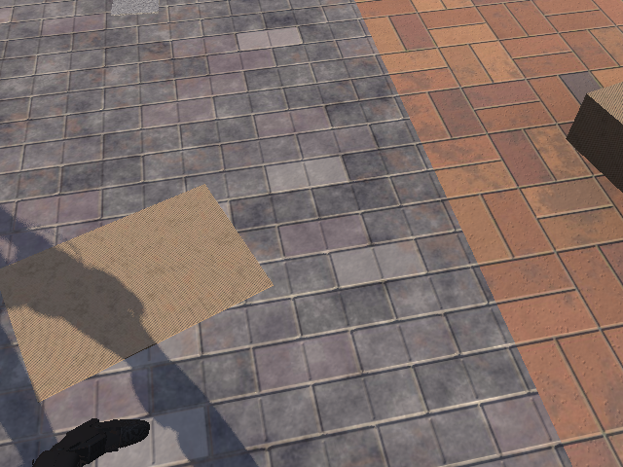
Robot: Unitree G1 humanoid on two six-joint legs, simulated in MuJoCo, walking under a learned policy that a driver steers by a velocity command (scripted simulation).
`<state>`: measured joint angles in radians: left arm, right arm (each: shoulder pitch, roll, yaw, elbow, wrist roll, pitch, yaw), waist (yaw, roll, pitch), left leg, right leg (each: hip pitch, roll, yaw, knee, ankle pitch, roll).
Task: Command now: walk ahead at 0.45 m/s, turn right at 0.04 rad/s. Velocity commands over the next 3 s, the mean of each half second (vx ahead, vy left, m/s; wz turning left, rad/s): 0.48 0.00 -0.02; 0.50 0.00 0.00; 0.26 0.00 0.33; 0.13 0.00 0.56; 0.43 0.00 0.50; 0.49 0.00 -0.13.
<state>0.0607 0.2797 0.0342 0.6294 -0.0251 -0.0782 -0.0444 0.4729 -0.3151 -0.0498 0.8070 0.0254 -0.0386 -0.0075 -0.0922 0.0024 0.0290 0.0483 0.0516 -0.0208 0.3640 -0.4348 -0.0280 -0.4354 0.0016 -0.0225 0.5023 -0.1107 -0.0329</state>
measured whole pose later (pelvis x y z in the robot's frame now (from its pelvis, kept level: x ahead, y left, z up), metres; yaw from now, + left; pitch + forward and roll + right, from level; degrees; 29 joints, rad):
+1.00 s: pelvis +0.55 +0.01 +0.01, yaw +0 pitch +2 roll +2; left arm 0.04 0.26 0.02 0.71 -0.01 -0.08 -0.04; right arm 0.38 -0.30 -0.05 0.84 0.02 -0.06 0.00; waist -0.09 -0.04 0.03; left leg 0.06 -0.05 0.04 0.23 -0.32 0.03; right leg -0.55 -0.06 0.02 0.52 0.01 -0.01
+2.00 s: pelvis +0.82 -0.01 +0.01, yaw +29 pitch +2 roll +0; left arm 0.20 0.30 0.07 0.82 0.01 -0.05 0.00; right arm 0.21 -0.31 -0.08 0.62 0.02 0.03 -0.03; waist 0.02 0.03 -0.02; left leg -0.44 -0.10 -0.16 0.71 -0.39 0.04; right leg -0.27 0.01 0.03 0.51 -0.28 -0.01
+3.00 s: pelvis +1.17 +0.34 -0.01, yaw +37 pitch +3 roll +1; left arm 0.11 0.28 0.05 0.69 -0.02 -0.07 -0.06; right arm 0.32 -0.30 -0.06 0.80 -0.01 -0.04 -0.02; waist -0.03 -0.01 0.04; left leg -0.02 0.01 0.11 0.71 -0.45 0.00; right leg -0.54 0.04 -0.04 0.61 -0.12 -0.10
